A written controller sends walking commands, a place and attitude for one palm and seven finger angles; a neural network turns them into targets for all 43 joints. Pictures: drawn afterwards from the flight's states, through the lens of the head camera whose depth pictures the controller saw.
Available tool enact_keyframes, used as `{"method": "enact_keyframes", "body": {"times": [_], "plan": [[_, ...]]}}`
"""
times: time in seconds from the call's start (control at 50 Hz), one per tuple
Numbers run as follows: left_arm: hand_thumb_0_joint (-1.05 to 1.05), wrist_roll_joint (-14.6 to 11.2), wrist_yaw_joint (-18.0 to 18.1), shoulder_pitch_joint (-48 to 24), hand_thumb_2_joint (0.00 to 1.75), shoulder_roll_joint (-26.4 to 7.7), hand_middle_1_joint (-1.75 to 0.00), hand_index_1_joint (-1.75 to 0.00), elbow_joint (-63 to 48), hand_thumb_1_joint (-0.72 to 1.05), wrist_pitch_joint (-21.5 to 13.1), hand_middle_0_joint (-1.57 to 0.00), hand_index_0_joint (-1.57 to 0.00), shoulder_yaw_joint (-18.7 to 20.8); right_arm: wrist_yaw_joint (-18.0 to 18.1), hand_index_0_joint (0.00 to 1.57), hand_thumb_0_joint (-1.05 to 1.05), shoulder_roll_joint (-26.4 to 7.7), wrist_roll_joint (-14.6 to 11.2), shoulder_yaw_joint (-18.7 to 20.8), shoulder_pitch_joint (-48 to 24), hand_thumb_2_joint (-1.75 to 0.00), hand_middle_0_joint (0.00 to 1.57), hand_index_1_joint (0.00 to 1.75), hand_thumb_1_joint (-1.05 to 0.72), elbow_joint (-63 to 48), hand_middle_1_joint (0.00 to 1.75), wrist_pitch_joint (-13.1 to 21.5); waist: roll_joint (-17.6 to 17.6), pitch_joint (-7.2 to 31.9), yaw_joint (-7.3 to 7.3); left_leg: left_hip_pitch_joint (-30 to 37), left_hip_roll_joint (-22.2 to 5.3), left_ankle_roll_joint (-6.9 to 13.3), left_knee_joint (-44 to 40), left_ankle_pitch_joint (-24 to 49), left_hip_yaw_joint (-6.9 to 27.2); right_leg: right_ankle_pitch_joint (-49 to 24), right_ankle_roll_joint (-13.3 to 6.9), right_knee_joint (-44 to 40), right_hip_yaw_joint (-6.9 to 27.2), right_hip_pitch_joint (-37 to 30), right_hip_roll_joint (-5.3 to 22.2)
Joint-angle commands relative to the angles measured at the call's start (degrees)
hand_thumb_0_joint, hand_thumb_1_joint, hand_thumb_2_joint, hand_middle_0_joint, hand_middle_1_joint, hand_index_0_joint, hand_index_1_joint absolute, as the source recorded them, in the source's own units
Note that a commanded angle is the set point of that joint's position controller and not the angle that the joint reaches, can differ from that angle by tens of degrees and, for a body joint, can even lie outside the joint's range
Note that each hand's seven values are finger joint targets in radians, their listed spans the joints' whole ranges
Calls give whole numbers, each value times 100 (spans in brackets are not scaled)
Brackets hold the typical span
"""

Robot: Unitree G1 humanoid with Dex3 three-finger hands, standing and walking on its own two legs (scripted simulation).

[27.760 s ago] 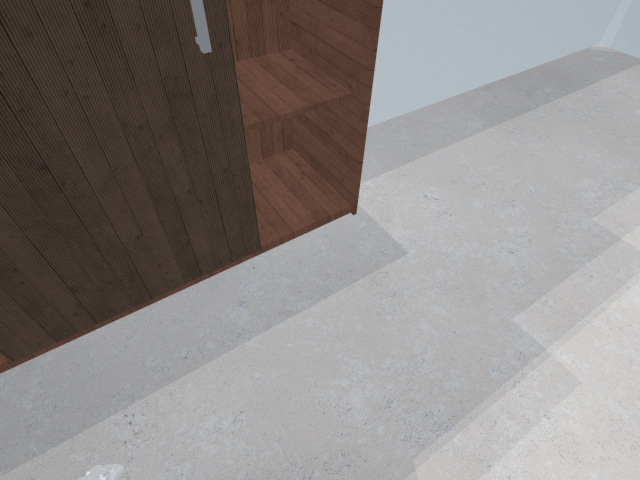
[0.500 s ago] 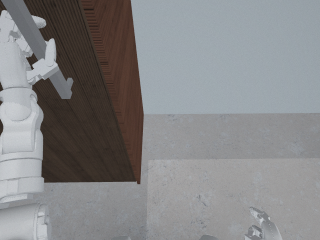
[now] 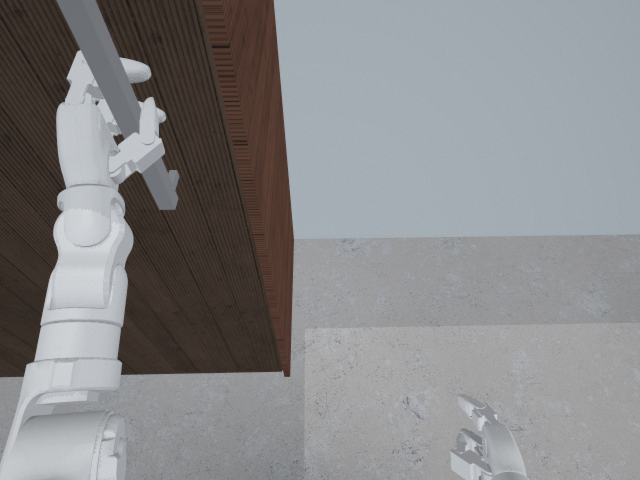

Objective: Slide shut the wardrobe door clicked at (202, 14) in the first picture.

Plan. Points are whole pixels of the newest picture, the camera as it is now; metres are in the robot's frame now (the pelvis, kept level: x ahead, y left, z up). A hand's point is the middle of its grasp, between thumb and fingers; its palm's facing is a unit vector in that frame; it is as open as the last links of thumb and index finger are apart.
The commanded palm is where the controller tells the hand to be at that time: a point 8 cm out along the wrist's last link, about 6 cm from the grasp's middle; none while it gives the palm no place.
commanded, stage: stop walking and hold the door there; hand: left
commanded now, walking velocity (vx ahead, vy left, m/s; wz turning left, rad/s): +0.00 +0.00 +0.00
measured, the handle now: (132, 101) +0.44 +0.23 +0.23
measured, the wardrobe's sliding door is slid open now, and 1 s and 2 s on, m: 0.00 0.00 0.00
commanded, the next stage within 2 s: loosen the grip on the handle in 0.22 s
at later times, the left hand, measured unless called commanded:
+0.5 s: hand (130, 130) +0.40 +0.22 +0.23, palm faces +0.32 -0.95 -0.08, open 7.9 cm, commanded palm +0.36 +0.25 +0.21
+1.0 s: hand (138, 137) +0.40 +0.22 +0.22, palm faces +0.29 -0.95 -0.10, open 14.6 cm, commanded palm +0.36 +0.26 +0.22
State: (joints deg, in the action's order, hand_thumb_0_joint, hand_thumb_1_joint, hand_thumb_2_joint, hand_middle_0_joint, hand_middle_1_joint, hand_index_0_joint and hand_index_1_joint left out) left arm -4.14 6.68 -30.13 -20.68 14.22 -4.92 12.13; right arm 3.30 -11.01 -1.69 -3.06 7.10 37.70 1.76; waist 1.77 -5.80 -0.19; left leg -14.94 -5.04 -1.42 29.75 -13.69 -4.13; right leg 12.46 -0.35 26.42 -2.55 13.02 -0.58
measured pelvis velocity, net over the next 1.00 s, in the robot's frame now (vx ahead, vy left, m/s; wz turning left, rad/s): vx -0.01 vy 0.00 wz -0.04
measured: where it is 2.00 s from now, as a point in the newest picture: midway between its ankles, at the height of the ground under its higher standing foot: outside the picture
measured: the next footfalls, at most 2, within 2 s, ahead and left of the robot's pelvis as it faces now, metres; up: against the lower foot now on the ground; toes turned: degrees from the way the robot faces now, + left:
none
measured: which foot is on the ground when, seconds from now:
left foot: down 0.00-1.00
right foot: down 0.00-1.00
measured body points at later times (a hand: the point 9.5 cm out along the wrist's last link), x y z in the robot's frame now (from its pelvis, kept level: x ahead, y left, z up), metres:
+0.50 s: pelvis -0.02 -0.01 +0.00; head -0.03 +0.00 +0.45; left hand +0.38 +0.27 +0.23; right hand +0.11 -0.26 -0.10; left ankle +0.02 +0.13 -0.74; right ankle +0.02 -0.12 -0.74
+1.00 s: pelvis -0.01 +0.00 +0.00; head +0.00 +0.00 +0.45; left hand +0.38 +0.27 +0.22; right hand +0.10 -0.26 -0.10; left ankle +0.02 +0.13 -0.74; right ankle +0.02 -0.12 -0.74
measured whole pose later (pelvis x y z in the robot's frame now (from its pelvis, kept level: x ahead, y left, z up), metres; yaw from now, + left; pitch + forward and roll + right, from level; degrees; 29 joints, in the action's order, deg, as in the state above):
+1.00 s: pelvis -0.01 +0.00 +0.00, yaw -2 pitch +1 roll +0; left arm -3.9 3.8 -31.9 -21.2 25.3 -9.1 15.8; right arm 4.5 -14.5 -1.6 -1.4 17.1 41.9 10.5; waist 0.0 1.5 -0.4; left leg -18.2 -1.3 -0.4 31.0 -14.0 -0.7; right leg 13.3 -0.3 30.3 -0.2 18.2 -0.4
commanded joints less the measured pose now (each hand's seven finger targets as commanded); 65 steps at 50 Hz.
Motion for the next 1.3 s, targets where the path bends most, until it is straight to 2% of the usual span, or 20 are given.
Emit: {"method": "enact_keyframes", "body": {"times": [0.0, 0.28, 0.3, 0.32, 0.34, 0.36, 0.38, 0.4, 0.44, 0.46, 0.54, 0.68, 0.7, 0.72, 0.74, 0.78, 0.82, 0.98, 1.12, 1.28], "plan": [[0, 51, -54, -1878, 90, -1146, -140, -140, -1196, 90, -416, -45, -45, 244, 177, 20, 0, -808, -32, 347, -234, -90, 20, 30, -90, -742, 30, 185, -97, 2405, -56, 976, -256, 224, -244, 1627, 247, -1906, 31, -308, 405, -651, 635], [0, 55, -30, -1785, 90, -983, -140, -140, -868, 90, -417, -45, -45, 29, 275, 20, 0, -958, -44, 402, -163, -90, 20, 30, -90, -689, 30, 137, 47, 2127, -46, 993, -229, 264, -549, 1428, 236, -1206, 81, -598, 400, -404, 512], [0, 912, -157, -6512, 90, -4928, -140, -140, -688, 90, -511, -45, -45, 2706, 109, 20, 0, -1171, 113, 808, 167, -90, 20, 30, -90, -617, 30, 374, -1477, 1288, 256, 352, -227, 461, -75, 1212, -155, -1835, 169, -925, 854, -191, 480], [0, 681, -331, -6504, 84, -3553, -140, -140, 778, 78, 72, -45, -45, 2166, 23, 20, 0, -1362, 169, 1196, 201, -90, 20, 30, -90, -75, 30, 607, 480, 2805, -284, 139, 316, 159, -594, 2206, 245, -2578, -409, 167, 237, -513, 305], [0, 535, -611, -4663, 78, -1361, -140, -140, 1492, 66, 190, -45, -45, 816, -38, 20, 0, -1196, 58, 987, 970, -90, 20, 30, -90, -196, 30, 746, -277, 3438, -280, 872, 303, -126, -457, 2400, 33, -1920, -295, 174, -103, -176, 63], [0, 173, -725, -3273, 73, -922, -140, -140, 1826, 54, 161, -45, -45, 1091, -32, 20, 0, -1116, -45, 888, 926, -90, 20, 30, -90, -174, 30, 774, -265, 3106, -97, 1058, 323, 21, -406, 2234, 69, -1912, -170, 3, -42, -128, -49], [0, -149, -658, -3367, 67, -1367, -140, -140, 754, 42, -130, -45, -45, 1441, -9, 20, 0, -1229, -2, 786, 677, -90, 20, 30, -90, -301, 30, 797, -35, 3102, 57, 1085, 390, 83, -445, 1670, -33, -1688, -119, -152, 97, -398, 43], [0, -22, -612, -3512, 61, -1302, -140, -140, 931, 30, -266, -45, -45, 1168, 9, 20, 0, -1158, 4, 717, 523, -90, 20, 30, -90, -302, 30, 809, 89, 2749, -41, 778, 425, 142, -517, 1108, -22, -1248, -101, -247, 155, -220, 91], [0, 286, -424, -3568, 49, -416, -140, -140, 920, 5, -517, -45, -45, 68, -95, 20, 0, -1024, 2, 588, 577, -90, 20, 30, -90, -406, 30, 860, -66, 1928, -251, 558, 329, 201, -624, 87, 117, -159, -72, -369, 117, 407, 94], [0, 436, -320, -3410, 43, -788, -140, -140, 1215, -7, -607, -45, -45, 230, -103, 20, 0, -1067, -51, 599, 630, -90, 20, 30, -90, -347, 30, 874, -88, 1768, -231, 340, 350, 240, -702, -461, 217, 312, -67, -437, 154, 594, 107], [0, 500, -242, -4037, 20, -1053, -137, -137, 1001, -55, -994, -42, -42, 64, -32, 20, 0, -1099, -74, 529, 564, -90, 20, 30, -90, -513, 30, 999, -312, 1837, -280, 196, 386, 292, -653, -1046, 213, 1108, -53, -516, 362, 647, 146], [0, 291, -355, -4081, 20, -1100, -125, -125, 1276, -55, -1172, -33, -33, 40, 69, 20, 0, -1122, -84, 468, 624, -90, 20, 30, -90, -409, 30, 1216, -71, 1799, -240, -80, 494, 288, -474, -1431, 353, 1432, -64, -401, 420, 790, 128], [0, 310, -311, -3899, 20, -2276, -123, -123, 994, -55, -1210, -32, -32, 1064, 94, 20, 0, -1208, -77, 530, 598, -90, 20, 30, -90, -388, 30, 1197, 37, 2182, 33, -134, 486, 316, -493, -1259, 356, 1389, -91, -401, 497, 394, 145], [0, 307, -295, -3646, 20, -2416, -122, -122, 982, -55, -1177, -30, -30, 1163, 120, 20, 0, -1204, -51, 487, 525, -90, 20, 30, -90, -413, 30, 1148, 140, 2236, 98, -219, 495, 319, -520, -1099, 328, 1306, -95, -359, 509, 210, 136], [0, 185, -334, -3728, 20, -1770, -120, -120, 730, -55, -1137, -29, -29, 682, 113, 20, 0, -1094, -63, 428, 425, -90, 20, 30, -90, -518, 30, 1161, 53, 2121, -6, -174, 468, 314, -551, -1173, 347, 1271, -77, -376, 487, 255, 152], [0, 7, -363, -3323, 20, -1518, -117, -117, 839, -55, -1039, -26, -26, 622, 139, 20, 0, -1116, -86, 429, 437, -90, 20, 30, -90, -482, 30, 1195, -308, 1724, -19, -238, 462, 316, -536, -1291, 365, 1510, -54, -500, 485, 410, 134], [0, 19, -317, -3097, 20, -1623, -115, -115, 509, -55, -956, -25, -25, 769, 159, 20, 0, -1143, -60, 441, 371, -90, 20, 30, -90, -485, 30, 1203, 48, 1864, 46, -115, 460, 342, -556, -1055, 385, 1099, -88, -375, 407, 381, 115], [0, 1, -148, -2465, 20, -1154, -115, -115, -275, -55, -354, -25, -25, 592, 201, 20, 0, -1077, -8, 444, 488, -90, 20, 30, -90, -477, 30, 1129, -153, 2106, 36, 267, 448, 309, -357, 449, 313, -299, -65, -185, 223, 124, 71], [0, -9, -120, -1903, 20, -1451, -115, -115, -1020, -55, -59, -25, -25, 1106, 195, 20, 0, -1014, 35, 420, 358, -90, 20, 30, -90, -604, 30, 919, -68, 2436, 256, 487, 468, 258, -209, 1466, 295, -1286, -99, 87, 131, -235, 37], [0, 7, -397, -1905, 20, -1445, -115, -115, -1128, -55, 18, -25, -25, 1050, 261, 20, 0, -970, 10, 383, 278, -90, 20, 30, -90, -670, 30, 761, 55, 2213, 130, 558, 474, 261, -163, 1449, 314, -1294, -88, 81, 133, -46, 20]]}}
